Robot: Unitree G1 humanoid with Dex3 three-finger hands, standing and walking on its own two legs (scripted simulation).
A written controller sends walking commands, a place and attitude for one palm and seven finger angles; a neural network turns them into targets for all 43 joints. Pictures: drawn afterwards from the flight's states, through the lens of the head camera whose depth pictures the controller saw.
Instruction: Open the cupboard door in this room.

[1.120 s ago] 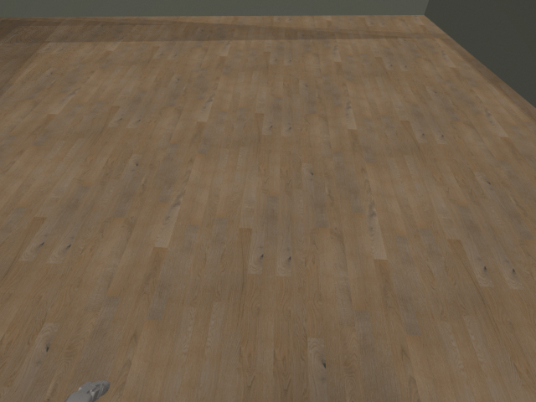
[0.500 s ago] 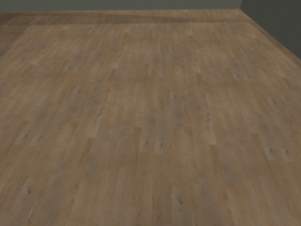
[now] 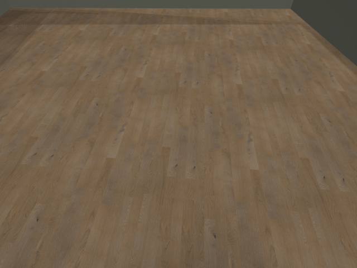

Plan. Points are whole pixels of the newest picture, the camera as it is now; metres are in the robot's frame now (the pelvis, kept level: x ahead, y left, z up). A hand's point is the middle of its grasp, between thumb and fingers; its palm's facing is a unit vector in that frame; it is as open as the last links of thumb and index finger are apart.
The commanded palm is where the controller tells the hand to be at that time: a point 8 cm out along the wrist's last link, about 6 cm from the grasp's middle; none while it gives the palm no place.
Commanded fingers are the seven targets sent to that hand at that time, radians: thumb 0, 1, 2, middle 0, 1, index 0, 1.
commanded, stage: turn or walk to find it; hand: left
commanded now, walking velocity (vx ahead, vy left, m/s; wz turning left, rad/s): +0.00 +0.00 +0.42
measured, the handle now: out of the picture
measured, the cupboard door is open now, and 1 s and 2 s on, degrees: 0 0 0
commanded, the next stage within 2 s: none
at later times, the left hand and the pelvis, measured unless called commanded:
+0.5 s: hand out of the picture +0.03 +0.22 -0.16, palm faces +0.18 -0.95 -0.26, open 7.4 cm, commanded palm none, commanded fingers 0.00 0.90 0.90 -0.20 -0.30 -0.20 -0.30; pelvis -0.03 +0.00 +0.00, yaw +11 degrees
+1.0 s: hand out of the picture -0.13 +0.19 -0.20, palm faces +0.46 -0.86 -0.22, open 7.4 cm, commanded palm none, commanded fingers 0.00 0.90 0.90 -0.20 -0.30 -0.20 -0.30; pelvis -0.06 +0.01 -0.02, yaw +26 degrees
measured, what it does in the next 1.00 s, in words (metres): steps on the spot, turning left: right foot, then left foot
